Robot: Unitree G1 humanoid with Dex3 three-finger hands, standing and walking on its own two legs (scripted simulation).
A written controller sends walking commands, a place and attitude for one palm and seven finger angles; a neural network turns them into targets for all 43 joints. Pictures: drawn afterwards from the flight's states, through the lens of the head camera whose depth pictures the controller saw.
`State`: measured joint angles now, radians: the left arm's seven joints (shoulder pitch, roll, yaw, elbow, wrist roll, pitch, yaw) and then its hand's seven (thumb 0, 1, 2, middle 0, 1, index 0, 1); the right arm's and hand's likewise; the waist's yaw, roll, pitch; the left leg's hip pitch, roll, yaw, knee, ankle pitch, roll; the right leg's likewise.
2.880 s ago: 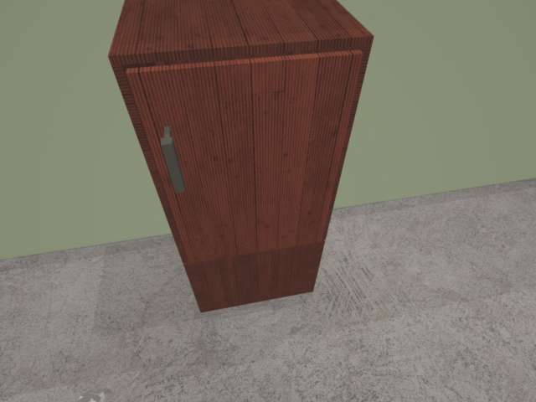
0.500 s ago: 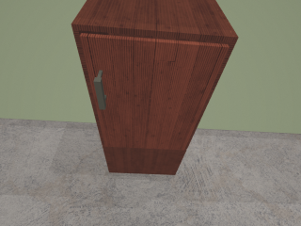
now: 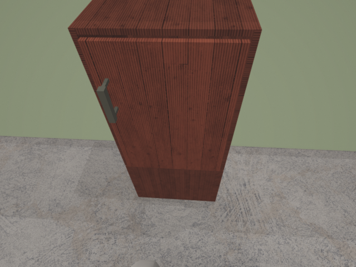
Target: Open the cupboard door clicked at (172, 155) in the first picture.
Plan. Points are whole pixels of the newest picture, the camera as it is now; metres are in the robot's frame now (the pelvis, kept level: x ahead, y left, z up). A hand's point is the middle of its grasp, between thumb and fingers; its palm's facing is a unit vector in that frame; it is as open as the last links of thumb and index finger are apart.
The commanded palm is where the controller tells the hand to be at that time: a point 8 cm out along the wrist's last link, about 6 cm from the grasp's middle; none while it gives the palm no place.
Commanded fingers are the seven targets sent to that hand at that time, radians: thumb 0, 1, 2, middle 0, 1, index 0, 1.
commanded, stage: come to a stop and stand still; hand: left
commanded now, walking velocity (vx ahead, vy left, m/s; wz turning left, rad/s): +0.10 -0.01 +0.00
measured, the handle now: (109, 101) +0.52 +0.26 +0.05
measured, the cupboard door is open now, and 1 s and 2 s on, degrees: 0 0 0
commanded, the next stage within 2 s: look again from close up in 1.76 s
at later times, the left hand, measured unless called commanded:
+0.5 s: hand out of the picture +0.04 +0.20 -0.18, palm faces -0.04 -0.98 -0.21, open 7.3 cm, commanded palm none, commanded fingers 0.00 0.90 0.90 -0.20 -0.30 -0.20 -0.30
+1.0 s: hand out of the picture +0.06 +0.17 -0.16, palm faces +0.01 -0.97 -0.26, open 7.3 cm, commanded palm none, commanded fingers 0.00 0.90 0.90 -0.20 -0.30 -0.20 -0.30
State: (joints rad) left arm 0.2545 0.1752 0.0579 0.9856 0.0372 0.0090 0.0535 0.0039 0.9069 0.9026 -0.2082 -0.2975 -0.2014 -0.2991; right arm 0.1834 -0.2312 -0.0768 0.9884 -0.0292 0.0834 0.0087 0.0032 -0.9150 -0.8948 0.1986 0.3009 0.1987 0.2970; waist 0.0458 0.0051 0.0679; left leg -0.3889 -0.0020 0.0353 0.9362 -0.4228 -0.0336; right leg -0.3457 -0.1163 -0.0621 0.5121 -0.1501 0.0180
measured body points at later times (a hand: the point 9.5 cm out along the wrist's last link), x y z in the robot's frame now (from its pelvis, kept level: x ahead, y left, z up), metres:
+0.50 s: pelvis +0.01 +0.02 +0.00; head +0.04 +0.02 +0.45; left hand +0.04 +0.26 -0.16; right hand -0.05 -0.19 -0.16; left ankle -0.02 +0.15 -0.74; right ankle +0.00 -0.08 -0.74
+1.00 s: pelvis +0.02 -0.02 +0.00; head +0.02 -0.05 +0.45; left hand +0.06 +0.22 -0.14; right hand +0.02 -0.23 -0.17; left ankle -0.02 +0.15 -0.74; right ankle +0.00 -0.08 -0.74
